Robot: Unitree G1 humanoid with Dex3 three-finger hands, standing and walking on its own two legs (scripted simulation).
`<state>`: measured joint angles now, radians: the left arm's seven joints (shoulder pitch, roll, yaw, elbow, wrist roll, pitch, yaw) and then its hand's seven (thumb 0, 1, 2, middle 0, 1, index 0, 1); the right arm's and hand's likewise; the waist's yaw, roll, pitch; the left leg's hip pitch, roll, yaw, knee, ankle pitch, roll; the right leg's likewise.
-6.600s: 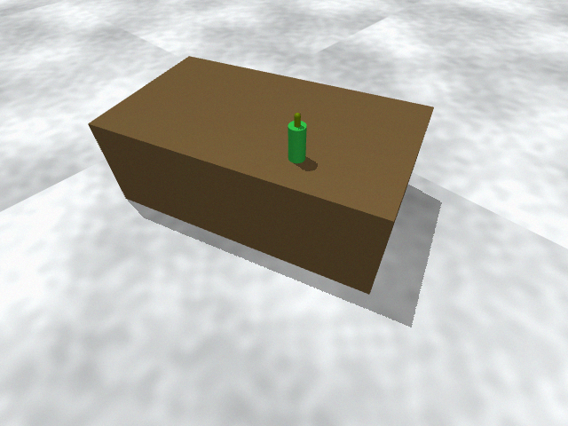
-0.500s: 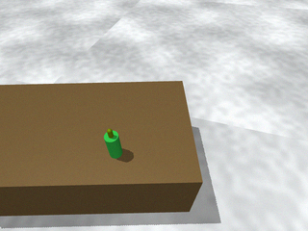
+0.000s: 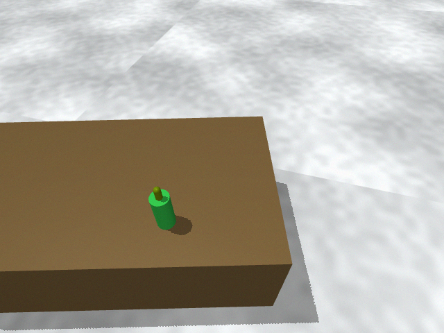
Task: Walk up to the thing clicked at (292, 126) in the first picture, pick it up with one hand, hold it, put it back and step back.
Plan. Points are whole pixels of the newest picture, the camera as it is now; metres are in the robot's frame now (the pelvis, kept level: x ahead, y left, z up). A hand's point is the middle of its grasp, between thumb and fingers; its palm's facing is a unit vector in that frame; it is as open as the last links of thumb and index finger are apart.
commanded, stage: stand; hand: left
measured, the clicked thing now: (161, 206) +0.53 +0.21 -0.24
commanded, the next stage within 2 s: go down in 0.12 s
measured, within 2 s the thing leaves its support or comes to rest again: neither
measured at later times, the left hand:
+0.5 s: hand out of the picture +0.17 +0.25 -0.15, palm faces +0.03 -0.95 -0.32, open 11.7 cm
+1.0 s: hand (102, 331) +0.18 +0.26 -0.15, palm faces +0.06 -0.94 -0.32, open 17.4 cm
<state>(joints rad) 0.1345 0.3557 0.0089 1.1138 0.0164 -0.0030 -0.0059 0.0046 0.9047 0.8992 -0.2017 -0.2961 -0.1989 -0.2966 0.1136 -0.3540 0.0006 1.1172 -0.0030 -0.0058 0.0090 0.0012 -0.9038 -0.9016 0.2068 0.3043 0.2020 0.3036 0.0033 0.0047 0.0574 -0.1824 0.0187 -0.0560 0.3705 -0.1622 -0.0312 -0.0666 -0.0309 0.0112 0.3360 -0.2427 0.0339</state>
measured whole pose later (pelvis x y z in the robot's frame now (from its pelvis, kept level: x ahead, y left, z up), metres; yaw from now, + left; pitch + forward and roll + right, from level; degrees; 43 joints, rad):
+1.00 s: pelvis +0.01 +0.01 -0.04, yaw -1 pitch +9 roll -1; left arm 0.20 0.34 0.16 0.48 0.00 0.37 -0.05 0.00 -0.52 0.06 -0.08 -0.04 -0.06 -0.05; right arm 0.26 -0.27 -0.12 0.52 0.03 -0.07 -0.04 -0.01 0.47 -0.06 0.06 0.06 0.06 0.06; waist -0.02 0.02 -0.10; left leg -0.59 0.02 -0.05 0.82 -0.38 -0.03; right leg -0.48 -0.02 0.03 0.77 -0.46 0.04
